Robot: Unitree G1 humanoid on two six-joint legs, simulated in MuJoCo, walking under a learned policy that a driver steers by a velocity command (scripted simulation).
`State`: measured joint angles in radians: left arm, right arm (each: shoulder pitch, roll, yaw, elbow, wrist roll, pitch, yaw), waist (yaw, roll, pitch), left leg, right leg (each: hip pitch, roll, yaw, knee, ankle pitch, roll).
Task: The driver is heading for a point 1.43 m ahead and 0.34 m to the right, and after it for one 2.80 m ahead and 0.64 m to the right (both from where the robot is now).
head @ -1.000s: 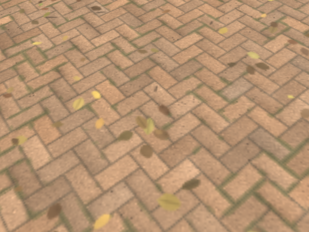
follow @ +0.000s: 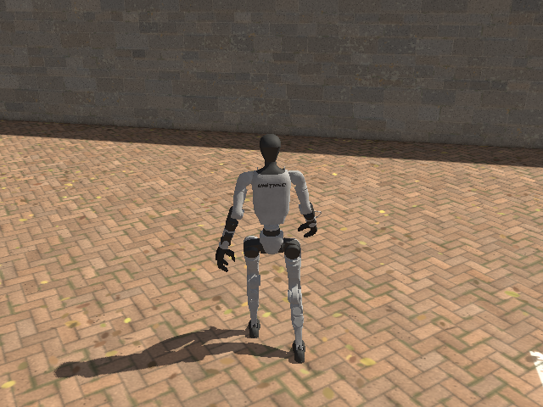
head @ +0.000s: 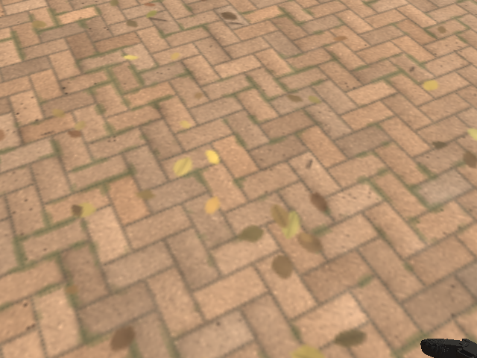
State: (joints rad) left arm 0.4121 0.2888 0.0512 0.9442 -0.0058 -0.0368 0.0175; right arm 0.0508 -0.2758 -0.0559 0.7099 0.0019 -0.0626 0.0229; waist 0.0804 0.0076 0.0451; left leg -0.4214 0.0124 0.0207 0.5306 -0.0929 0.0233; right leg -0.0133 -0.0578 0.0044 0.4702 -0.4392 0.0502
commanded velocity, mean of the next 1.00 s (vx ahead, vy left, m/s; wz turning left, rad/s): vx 0.34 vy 0.00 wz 0.00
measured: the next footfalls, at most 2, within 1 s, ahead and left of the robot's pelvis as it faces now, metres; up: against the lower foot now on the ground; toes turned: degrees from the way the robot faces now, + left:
right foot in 0.46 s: +0.15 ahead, -0.12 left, +0.00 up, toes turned -2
left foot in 0.92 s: +0.48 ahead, +0.14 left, +0.00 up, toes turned +2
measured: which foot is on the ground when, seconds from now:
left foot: down 0.00-0.46, up 0.48-0.90, down 0.92-1.00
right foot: up 0.00-0.44, down 0.46-0.94, up 0.96-1.00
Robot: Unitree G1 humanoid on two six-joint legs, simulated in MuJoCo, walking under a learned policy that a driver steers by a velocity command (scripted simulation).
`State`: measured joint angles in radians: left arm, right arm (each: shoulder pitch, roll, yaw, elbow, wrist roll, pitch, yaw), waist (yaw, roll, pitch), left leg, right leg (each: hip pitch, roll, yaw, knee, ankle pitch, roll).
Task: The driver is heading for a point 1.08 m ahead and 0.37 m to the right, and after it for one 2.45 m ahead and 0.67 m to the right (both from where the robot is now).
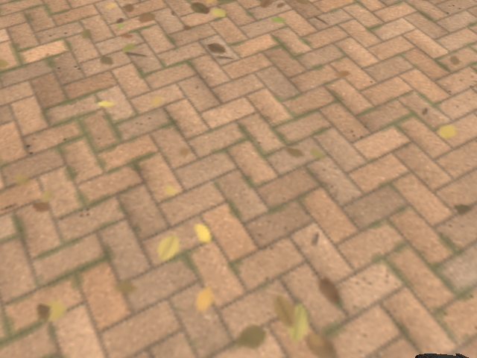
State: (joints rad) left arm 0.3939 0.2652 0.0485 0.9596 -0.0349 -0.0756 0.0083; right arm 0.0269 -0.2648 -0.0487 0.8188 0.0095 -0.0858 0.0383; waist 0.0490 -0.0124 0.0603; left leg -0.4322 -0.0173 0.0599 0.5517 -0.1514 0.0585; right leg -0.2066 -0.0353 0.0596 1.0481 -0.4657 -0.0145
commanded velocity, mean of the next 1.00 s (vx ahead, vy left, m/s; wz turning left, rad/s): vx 0.33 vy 0.00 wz -0.47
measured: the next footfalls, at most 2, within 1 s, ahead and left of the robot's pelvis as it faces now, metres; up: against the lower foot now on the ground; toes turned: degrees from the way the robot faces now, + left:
right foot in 0.46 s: +0.42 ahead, -0.15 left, +0.00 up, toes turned -16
left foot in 0.92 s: +0.64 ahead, -0.03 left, +0.00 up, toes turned -35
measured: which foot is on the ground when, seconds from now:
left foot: down 0.00-0.48, up 0.50-0.90, down 0.92-1.00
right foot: up 0.00-0.44, down 0.46-0.92, up 0.94-1.00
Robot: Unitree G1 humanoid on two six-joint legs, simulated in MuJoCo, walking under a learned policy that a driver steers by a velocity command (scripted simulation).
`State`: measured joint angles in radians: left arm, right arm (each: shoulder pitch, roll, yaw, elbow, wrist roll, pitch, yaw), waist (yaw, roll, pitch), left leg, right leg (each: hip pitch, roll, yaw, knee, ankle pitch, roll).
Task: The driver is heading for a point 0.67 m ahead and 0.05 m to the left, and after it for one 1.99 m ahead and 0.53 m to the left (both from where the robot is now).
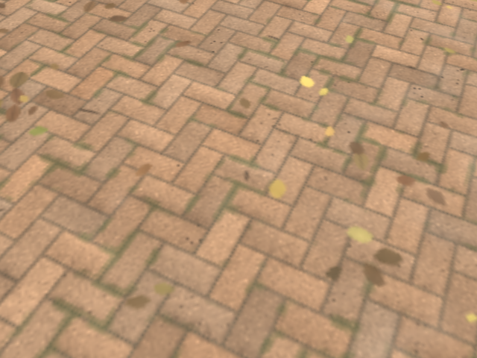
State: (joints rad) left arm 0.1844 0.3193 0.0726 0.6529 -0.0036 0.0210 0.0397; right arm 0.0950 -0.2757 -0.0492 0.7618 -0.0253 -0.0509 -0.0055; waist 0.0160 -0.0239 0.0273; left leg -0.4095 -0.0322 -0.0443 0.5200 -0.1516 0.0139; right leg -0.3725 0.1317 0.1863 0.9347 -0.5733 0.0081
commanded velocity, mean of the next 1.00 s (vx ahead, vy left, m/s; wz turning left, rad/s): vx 0.03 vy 0.00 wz -0.09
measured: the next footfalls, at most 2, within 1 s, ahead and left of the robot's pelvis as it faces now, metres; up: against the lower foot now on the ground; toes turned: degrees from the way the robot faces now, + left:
right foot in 0.26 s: +0.05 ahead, -0.14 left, +0.00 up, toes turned +1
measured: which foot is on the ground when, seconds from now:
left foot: down 0.00-1.00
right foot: up 0.00-0.24, down 0.26-1.00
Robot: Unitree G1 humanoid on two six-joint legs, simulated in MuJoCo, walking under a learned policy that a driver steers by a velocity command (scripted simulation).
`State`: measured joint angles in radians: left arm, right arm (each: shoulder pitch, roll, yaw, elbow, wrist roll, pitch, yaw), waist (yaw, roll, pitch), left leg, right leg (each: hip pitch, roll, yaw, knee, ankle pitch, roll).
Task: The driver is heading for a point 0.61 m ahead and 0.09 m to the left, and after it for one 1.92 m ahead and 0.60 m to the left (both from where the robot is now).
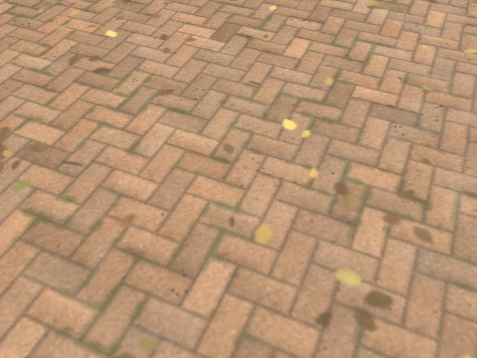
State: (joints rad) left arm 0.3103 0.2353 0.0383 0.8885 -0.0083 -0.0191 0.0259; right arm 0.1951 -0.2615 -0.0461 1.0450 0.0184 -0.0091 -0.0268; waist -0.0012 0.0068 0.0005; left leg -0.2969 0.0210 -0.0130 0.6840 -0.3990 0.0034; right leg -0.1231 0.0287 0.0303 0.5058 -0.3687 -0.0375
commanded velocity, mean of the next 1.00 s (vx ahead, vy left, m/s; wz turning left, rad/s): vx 0.40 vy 0.00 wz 0.06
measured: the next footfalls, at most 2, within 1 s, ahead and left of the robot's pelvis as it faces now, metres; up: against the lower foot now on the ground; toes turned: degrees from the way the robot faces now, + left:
right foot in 0.62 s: +0.46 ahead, -0.09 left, +0.00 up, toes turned -2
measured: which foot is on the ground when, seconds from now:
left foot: down 0.00-0.62, up 0.64-1.00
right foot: down 0.00-0.14, up 0.16-0.60, down 0.62-1.00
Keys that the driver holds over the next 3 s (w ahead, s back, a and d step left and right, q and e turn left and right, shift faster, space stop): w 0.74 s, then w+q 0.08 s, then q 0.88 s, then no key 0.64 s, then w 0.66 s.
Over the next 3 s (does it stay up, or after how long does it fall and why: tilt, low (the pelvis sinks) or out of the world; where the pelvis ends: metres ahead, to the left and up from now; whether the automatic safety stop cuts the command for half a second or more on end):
stays up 0.81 0.12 0.00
